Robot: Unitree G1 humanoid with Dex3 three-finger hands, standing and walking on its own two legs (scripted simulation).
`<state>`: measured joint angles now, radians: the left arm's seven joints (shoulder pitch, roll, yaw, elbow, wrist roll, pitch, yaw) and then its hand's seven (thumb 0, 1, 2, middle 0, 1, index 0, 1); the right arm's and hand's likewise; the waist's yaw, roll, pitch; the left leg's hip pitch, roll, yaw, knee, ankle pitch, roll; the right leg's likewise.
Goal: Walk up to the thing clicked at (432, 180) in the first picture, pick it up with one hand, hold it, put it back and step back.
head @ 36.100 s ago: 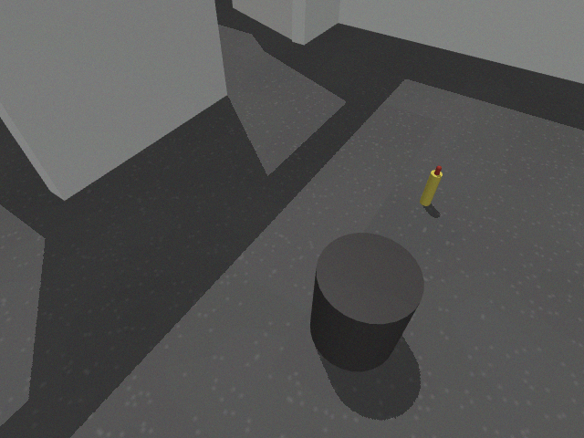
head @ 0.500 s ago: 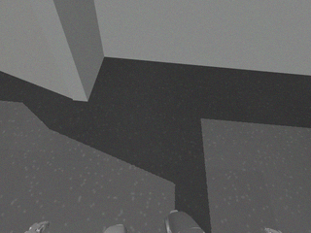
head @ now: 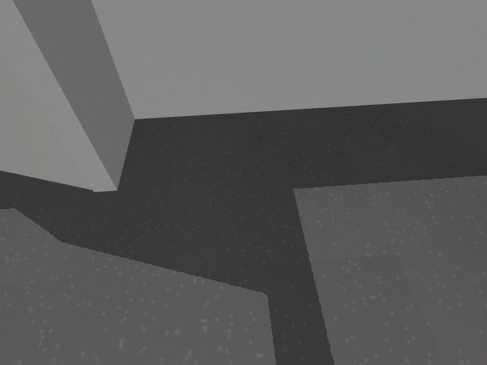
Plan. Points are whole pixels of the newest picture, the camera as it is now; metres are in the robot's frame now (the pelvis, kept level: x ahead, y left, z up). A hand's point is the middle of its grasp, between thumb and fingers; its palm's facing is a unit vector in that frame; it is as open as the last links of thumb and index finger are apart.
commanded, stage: walk up
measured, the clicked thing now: out of the picture -0.05 -0.87 -0.63
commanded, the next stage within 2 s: stand in 0.40 s
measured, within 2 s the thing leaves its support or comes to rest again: neither
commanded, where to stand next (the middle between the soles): +0.07 +0.01 m, yaw +0 degrees
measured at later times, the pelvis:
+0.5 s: pelvis +0.01 +0.00 +0.02, yaw -2 degrees
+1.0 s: pelvis +0.00 +0.01 +0.03, yaw -1 degrees
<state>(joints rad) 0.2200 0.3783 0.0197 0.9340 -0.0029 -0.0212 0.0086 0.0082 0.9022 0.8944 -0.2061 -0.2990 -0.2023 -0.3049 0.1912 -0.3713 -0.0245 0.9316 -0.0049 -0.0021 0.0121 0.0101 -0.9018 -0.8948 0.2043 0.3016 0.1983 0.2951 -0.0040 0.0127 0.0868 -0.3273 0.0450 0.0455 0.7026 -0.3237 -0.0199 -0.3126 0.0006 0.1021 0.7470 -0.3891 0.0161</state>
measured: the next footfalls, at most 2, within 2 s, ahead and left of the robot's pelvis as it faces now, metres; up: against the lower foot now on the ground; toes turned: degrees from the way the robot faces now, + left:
none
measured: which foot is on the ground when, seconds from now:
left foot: down 0.00-1.00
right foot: down 0.00-1.00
